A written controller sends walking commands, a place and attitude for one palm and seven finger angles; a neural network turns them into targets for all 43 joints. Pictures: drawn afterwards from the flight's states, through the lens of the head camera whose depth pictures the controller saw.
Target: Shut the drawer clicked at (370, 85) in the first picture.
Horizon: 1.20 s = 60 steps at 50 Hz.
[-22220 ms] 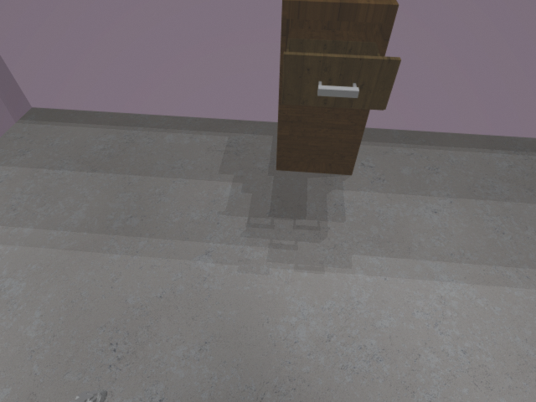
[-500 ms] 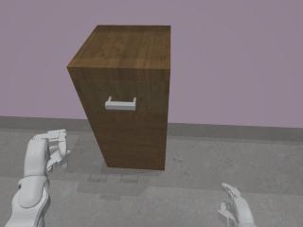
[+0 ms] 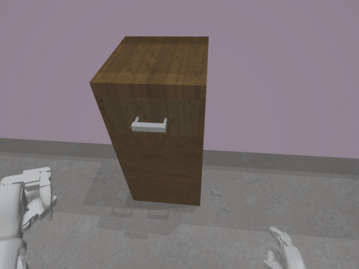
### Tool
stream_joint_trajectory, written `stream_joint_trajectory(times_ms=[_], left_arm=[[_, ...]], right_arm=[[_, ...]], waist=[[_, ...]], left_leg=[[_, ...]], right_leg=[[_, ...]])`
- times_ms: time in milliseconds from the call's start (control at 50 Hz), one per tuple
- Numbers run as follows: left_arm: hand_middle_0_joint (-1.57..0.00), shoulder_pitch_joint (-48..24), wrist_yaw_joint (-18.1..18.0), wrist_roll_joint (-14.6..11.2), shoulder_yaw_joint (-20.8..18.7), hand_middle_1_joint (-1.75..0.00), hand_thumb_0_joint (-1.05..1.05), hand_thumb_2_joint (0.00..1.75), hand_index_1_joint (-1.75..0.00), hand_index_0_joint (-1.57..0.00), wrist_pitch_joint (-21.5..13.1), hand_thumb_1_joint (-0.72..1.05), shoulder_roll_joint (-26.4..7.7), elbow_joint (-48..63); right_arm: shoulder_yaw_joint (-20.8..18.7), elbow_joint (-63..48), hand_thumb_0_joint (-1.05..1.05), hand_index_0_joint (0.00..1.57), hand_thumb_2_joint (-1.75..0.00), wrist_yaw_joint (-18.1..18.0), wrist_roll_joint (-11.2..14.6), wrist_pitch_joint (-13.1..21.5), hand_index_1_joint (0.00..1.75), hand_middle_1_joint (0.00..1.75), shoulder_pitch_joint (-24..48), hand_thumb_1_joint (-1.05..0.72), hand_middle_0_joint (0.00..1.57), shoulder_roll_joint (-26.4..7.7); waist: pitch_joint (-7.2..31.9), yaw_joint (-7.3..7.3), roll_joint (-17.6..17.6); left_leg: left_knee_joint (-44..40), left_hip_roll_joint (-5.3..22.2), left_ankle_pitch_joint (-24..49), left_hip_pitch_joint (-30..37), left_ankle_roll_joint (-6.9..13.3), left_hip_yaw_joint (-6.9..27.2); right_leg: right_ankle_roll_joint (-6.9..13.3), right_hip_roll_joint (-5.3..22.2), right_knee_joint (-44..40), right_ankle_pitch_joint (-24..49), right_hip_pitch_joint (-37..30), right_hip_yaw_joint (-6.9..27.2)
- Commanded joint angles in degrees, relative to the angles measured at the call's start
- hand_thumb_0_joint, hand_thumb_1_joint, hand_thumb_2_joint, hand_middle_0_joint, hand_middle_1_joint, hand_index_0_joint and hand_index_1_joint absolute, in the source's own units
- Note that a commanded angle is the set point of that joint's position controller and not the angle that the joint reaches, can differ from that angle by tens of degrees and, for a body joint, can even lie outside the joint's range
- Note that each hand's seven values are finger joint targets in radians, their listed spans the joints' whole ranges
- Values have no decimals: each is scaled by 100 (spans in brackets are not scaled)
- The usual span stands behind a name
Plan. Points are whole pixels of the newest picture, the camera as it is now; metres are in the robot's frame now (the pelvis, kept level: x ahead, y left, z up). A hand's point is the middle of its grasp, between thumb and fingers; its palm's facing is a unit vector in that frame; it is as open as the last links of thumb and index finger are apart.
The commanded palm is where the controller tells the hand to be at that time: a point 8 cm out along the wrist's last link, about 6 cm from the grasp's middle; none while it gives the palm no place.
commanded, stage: step back with the hand held close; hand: left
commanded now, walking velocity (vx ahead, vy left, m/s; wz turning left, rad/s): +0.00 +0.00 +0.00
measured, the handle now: (150, 123) +0.64 +0.21 -0.08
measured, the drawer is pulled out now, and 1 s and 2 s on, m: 0.00 0.00 0.00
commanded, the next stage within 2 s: stop stepping back and stand still in 1.48 s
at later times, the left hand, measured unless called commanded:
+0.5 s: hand (32, 212) +0.15 +0.26 +0.15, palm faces +0.32 -0.80 -0.51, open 3.2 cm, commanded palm +0.09 +0.30 +0.17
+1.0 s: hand (0, 248) +0.10 +0.28 +0.15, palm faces +0.36 -0.79 -0.49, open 3.2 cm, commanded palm +0.02 +0.31 +0.17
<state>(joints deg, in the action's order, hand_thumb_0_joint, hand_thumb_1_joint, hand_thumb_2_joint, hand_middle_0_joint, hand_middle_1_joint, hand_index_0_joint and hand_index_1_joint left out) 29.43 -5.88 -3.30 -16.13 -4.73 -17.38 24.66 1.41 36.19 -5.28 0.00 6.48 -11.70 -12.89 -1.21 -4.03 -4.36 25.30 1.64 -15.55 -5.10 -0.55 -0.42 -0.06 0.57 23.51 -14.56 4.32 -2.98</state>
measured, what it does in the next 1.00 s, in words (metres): walks backwards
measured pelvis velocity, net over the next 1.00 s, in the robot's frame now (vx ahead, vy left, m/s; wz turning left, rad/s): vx -0.10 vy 0.03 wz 0.05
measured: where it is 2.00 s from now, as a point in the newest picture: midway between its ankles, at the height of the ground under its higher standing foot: outside the picture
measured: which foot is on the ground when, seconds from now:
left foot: down 0.00-1.00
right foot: down 0.00-0.92, up 0.94-1.00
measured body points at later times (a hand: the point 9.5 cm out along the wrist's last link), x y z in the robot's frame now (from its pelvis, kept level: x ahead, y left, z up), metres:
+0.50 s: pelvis -0.04 +0.02 +0.00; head -0.01 +0.01 +0.45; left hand +0.13 +0.30 +0.18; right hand +0.14 -0.22 -0.09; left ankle -0.01 +0.13 -0.74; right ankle -0.01 -0.12 -0.74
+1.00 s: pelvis -0.10 +0.03 -0.01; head -0.07 +0.05 +0.44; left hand +0.07 +0.32 +0.18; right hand +0.06 -0.22 -0.09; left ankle -0.02 +0.13 -0.74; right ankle -0.07 -0.10 -0.73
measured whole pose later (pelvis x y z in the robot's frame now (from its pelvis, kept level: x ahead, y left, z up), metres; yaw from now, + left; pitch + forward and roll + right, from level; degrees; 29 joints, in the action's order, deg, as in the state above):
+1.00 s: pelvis -0.10 +0.03 -0.01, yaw +3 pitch +1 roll -3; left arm 34.4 -8.3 0.0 -22.6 -15.3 -23.6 32.1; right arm -1.3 33.0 -5.5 -0.1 3.6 -13.3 -12.1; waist -1.2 2.4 -0.6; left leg 31.8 0.0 -8.5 -24.8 2.1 2.2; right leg -1.7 -2.4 35.4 -12.0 20.3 0.4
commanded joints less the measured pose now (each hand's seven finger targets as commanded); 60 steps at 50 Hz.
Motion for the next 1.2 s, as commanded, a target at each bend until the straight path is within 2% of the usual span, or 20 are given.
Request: stream_joint_trajectory(times_ms=[0, 20, 40, 60, 80, 120, 220, 320, 400, 560, 660, 740, 800, 860, 920, 980, 1020, 1060, 1100, 1180], left_arm=[[-140, -523, -129, -11, -685, -160, 0, 90, -160, -140, -436, 90, -1111, 1402], [-140, -483, -130, -14, -704, -160, 0, 90, -160, -140, -440, 90, -1111, 1393], [-140, -825, -143, 2, -1345, -160, 0, 90, -160, -140, -665, 90, -1621, 1656], [-140, -787, -132, 45, -1417, -160, 0, 90, -160, -140, -761, 90, -1666, 1493], [-140, -126, -104, 50, -1133, -160, 0, 90, -160, -140, -753, 90, -1249, 1055], [-140, 245, -69, 32, -910, -160, 0, 90, -160, -140, -811, 90, -1019, 1155], [-140, 672, -113, -15, -1063, -160, 0, 90, -160, -140, -899, 90, -1177, 1460], [-140, 727, -188, -29, -1168, -160, 0, 90, -160, -140, -923, 90, -1339, 1733], [-140, 743, -224, 15, -1144, -160, 0, 90, -160, -140, -961, 90, -1334, 1836], [-140, 617, -275, 117, -1216, -160, 0, 90, -160, -140, -1099, 90, -1320, 1775], [-140, 530, -317, 144, -1242, -160, 0, 90, -160, -140, -1200, 90, -1383, 1926], [-140, 494, -390, 126, -1171, -160, 0, 90, -160, -140, -1298, 90, -1354, 1884], [-140, 463, -446, 136, -1116, -160, 0, 90, -160, -140, -1339, 90, -1345, 1918], [-140, 405, -460, 177, -1184, -160, 0, 90, -160, -140, -1379, 90, -1393, 1939], [-140, 548, -389, 307, -1321, -160, 0, 90, -160, -140, -1437, 90, -1408, 2098], [-140, 710, -310, 370, -1458, -160, 0, 90, -160, -140, -1512, 90, -1425, 2053], [-140, 953, -249, 218, -1425, -160, 0, 90, -160, -140, -1531, 90, -1396, 2077], [-140, 848, -238, 117, -1477, -160, 0, 90, -160, -140, -1588, 90, -1563, 2256], [-140, 776, -241, 58, -1329, -160, 0, 90, -160, -140, -1557, 90, -1527, 2134], [-140, 778, -289, 3, -1404, -160, 0, 90, -160, -140, -1524, 90, -1688, 1998]], right_arm=[[-163, -1009, 0, 20, -90, -61, -32, 424, 30, 30, 846, -90, 20, -498], [-173, -1002, 0, 20, -90, -64, -28, 433, 30, 30, 844, -90, 20, -491], [-206, -1161, 0, 20, -90, 14, -34, 218, 30, 30, 728, -90, 20, -670], [-215, -1103, 0, 20, -90, 23, -34, 117, 30, 30, 754, -90, 20, -585], [-250, -1048, 0, 20, -90, 30, -54, 10, 30, 30, 754, -90, 20, -567], [-323, -1108, 0, 20, -90, 90, -54, -143, 30, 30, 692, -90, 20, -630], [-425, -1268, 0, 20, -90, 66, -19, -354, 30, 30, 736, -90, 20, -639], [-464, -1366, 0, 20, -90, 2, 15, -441, 30, 30, 714, -90, 20, -651], [-474, -1383, 0, 20, -90, -35, 11, -393, 30, 30, 681, -90, 20, -680], [-497, -1401, 0, 20, -90, -35, 17, -244, 30, 30, 681, -90, 20, -720], [-500, -1379, 0, 20, -90, -28, -11, -162, 30, 30, 618, -90, 20, -711], [-498, -1234, 0, 20, -90, -27, -17, -136, 30, 30, 501, -90, 20, -662], [-486, -1200, 0, 20, -90, -63, -20, -106, 30, 30, 483, -90, 20, -694], [-479, -1247, 0, 20, -90, -99, -25, -75, 30, 30, 592, -90, 20, -746], [-502, -1355, 0, 20, -90, -86, -25, 16, 30, 30, 677, -90, 20, -747], [-547, -1355, 0, 20, -90, -22, -80, 165, 30, 30, 703, -90, 20, -760], [-544, -1216, 0, 20, -90, 45, -84, 193, 30, 30, 534, -90, 20, -738], [-520, -1057, 0, 20, -90, 75, -111, 176, 30, 30, 495, -90, 20, -676], [-546, -993, 0, 20, -90, 104, -38, 92, 30, 30, 456, -90, 20, -576], [-590, -1041, 0, 20, -90, 65, 40, -69, 30, 30, 604, -90, 20, -547]], waist=[[252, 4, 123], [252, -4, 102], [-276, 304, 276], [-291, 277, 318], [-212, 315, 468], [192, 363, 267], [941, 356, 198], [1099, 356, 188], [1041, 355, -73], [647, 410, 126], [525, 458, 299], [506, 498, 558], [403, 525, 330], [291, 522, -151], [629, 385, -950], [599, 355, -674], [752, 403, -164], [1263, 476, 141], [1713, 533, 549], [1085, 557, 822]], left_leg=[[-383, -140, 1085, 5, 211, -78], [-373, -134, 1149, 20, 212, -96], [-198, -73, 855, -524, 305, 1], [-136, -98, 700, -593, 277, 50], [-86, -74, 820, -558, 268, 47], [-120, -17, 1146, -529, 255, 34], [-229, 85, 2200, -453, 246, 57], [-239, 114, 2442, -656, 231, 148], [-431, 206, 2114, -961, 267, 268], [-687, 279, -348, -2452, 436, 434], [-349, 117, -869, -2372, 383, 338], [255, -55, -715, -1618, 243, 173], [167, 27, -874, -1495, 217, 315], [-838, 432, -1436, -2470, 410, 872], [-1563, 1012, -1703, -3578, 753, 1457], [-1319, 1056, -1939, -4223, 911, 1467], [-693, 731, -702, -3243, 726, 1130], [25, 365, 1029, -1918, 407, 538], [609, 67, 2159, -767, 198, 24], [1170, -260, 358, -603, 66, 42]], right_leg=[[76, -38, -517, 896, 106, 122], [78, -42, -509, 979, 100, 130], [70, 245, -848, 1070, 700, 612], [107, 359, -955, 941, 735, 648], [107, 393, -932, 932, 797, 591], [79, 390, -725, 1202, 613, 451], [-38, 263, -212, 2079, 213, 188], [-87, 186, 25, 2208, 156, 124], [-127, 71, 249, 1772, 172, 87], [-117, 70, 417, 1025, -140, 346], [-52, 207, -108, 112, 439, 573], [63, 452, -683, -841, 1458, 681], [57, 390, -668, -1329, 1809, 540], [-89, -67, 109, -865, 981, 302], [-167, -503, 1830, 595, -392, 271], [-143, -562, 1927, 356, -792, 509], [-42, -394, 1129, 1089, -186, 648], [15, 62, 600, 2373, 446, 1003], [-133, 371, 198, 3421, 989, 1090], [315, 780, -703, 1105, 2143, 1337]])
